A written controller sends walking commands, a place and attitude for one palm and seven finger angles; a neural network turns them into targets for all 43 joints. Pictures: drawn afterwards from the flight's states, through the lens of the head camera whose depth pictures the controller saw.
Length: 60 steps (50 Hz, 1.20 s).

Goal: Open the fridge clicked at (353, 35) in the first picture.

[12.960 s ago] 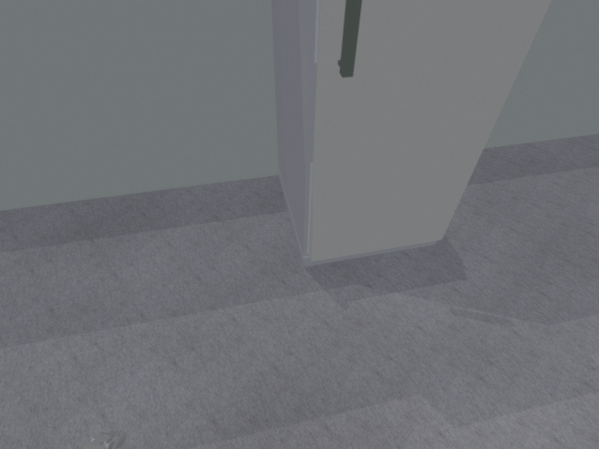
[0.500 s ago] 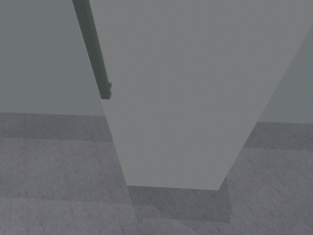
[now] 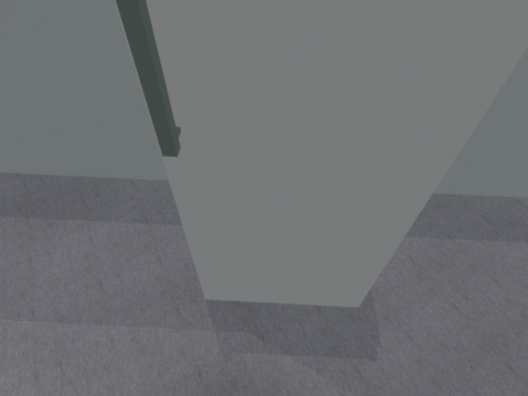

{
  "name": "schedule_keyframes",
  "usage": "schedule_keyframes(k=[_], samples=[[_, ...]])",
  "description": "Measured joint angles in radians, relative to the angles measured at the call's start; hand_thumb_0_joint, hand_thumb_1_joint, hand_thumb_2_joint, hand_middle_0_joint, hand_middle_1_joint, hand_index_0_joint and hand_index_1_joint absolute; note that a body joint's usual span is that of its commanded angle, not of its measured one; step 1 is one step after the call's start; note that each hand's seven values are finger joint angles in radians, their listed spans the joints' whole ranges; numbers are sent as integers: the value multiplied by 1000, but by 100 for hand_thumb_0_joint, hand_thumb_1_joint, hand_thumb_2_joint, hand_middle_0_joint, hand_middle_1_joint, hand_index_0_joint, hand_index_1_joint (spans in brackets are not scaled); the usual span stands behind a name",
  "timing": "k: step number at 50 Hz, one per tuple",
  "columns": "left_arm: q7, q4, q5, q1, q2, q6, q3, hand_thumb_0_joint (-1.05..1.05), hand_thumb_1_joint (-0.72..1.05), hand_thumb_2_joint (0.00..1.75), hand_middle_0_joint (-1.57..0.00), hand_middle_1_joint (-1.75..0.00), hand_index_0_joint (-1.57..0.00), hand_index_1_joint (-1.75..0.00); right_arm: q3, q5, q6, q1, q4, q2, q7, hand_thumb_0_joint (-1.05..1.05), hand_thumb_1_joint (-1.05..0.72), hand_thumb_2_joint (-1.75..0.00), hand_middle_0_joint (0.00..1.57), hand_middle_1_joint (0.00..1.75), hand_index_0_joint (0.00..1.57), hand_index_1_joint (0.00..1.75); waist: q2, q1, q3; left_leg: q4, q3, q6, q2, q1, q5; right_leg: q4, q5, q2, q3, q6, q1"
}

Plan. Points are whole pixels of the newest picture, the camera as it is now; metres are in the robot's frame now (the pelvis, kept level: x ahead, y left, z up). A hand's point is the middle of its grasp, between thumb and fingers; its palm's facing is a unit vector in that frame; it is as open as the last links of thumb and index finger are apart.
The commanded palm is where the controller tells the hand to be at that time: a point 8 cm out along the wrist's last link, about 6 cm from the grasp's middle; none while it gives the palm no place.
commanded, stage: come to a stop and stand still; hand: left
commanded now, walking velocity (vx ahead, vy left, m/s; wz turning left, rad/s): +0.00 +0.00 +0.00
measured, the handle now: (149, 42) +0.50 +0.19 +0.28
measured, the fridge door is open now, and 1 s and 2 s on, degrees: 0 0 0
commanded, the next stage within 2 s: none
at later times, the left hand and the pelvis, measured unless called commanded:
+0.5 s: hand out of the picture +0.00 +0.22 -0.18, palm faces +0.03 -0.98 -0.19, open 7.3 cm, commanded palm none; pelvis -0.01 +0.04 +0.00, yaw +0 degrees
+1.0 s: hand out of the picture -0.08 +0.23 -0.18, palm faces +0.03 -0.98 -0.20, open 7.3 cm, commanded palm none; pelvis -0.04 +0.04 +0.00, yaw +1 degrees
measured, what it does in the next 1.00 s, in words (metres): shifts its weight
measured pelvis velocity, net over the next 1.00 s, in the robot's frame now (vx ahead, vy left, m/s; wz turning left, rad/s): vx -0.04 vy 0.04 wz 0.01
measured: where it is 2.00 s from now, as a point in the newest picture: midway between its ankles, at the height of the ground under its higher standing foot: outside the picture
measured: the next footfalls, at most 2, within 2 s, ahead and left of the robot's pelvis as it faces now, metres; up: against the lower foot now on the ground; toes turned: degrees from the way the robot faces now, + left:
left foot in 1.64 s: +0.00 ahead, +0.13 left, +0.02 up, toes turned +0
right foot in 1.98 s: -0.22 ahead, +0.02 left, +0.00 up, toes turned -11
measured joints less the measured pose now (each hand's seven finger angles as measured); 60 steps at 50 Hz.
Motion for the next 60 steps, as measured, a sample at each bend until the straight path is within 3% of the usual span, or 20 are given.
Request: schedule_keyframes(k=[3,11,24,41,50,60], samples=[[7,-8,-2,13,5,-1,0,0,91,90,-20,-30,-20,-30,5,-3,-11,-20,-31,-3,-4,2,-91,-90,20,30,20,30,-3,-11,-13,25,4,12,-13,6,-22,30,-23,-14,2,10,6],[7,-75,3,-7,39,16,12,0,91,90,-20,-30,-20,-30,-13,-1,-6,-44,-67,-50,-3,4,-94,-90,20,30,20,30,-31,4,-57,67,16,40,-40,4,-51,82,-58,-45,10,30,0],[-9,-120,8,-17,102,23,18,0,91,90,-20,-30,-20,-30,-12,1,-12,-104,-112,-68,12,1,-91,-90,20,30,20,30,-52,18,-63,-14,28,60,-55,11,12,23,-2,-58,19,36,-6],[-20,-76,10,45,130,26,14,0,91,90,-20,-30,-20,-30,-18,4,4,-106,-72,-108,21,1,-90,-90,20,30,20,30,-43,27,-62,-78,27,57,-61,15,68,-10,41,-60,19,36,-17],[-22,-60,10,43,120,26,11,0,91,90,-20,-30,-20,-30,-19,4,7,-91,-44,-107,19,1,-90,-90,20,30,20,30,-47,23,-66,-103,19,53,-71,13,54,-12,42,-56,32,21,-30],[-23,-49,8,33,107,24,8,0,91,90,-20,-30,-20,-30,-18,5,5,-90,-28,-94,18,1,-90,-90,20,30,20,30,-39,19,-64,-103,11,44,-68,12,54,-5,53,-46,40,27,-35]])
